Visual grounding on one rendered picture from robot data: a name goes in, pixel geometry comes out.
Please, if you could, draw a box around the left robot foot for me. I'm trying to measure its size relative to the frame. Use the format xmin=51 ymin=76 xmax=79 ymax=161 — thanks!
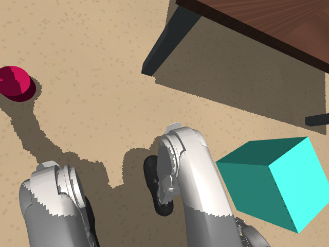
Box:
xmin=85 ymin=196 xmax=100 ymax=247

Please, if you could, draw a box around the right robot foot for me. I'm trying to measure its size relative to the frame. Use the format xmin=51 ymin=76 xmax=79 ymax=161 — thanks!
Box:
xmin=143 ymin=155 xmax=174 ymax=216

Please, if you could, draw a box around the right robot hand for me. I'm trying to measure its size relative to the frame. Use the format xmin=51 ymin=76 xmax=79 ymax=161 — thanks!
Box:
xmin=235 ymin=217 xmax=271 ymax=247

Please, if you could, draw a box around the coffee table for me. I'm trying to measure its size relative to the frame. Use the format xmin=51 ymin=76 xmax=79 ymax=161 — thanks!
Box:
xmin=141 ymin=0 xmax=329 ymax=127

